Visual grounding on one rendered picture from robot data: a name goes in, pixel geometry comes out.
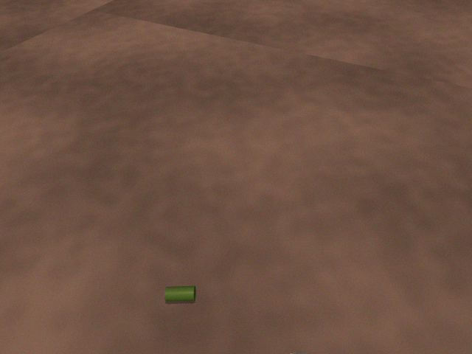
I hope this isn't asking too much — can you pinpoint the can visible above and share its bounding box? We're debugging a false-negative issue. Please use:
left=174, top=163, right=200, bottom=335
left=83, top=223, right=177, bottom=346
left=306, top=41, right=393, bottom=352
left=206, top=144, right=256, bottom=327
left=164, top=286, right=196, bottom=302

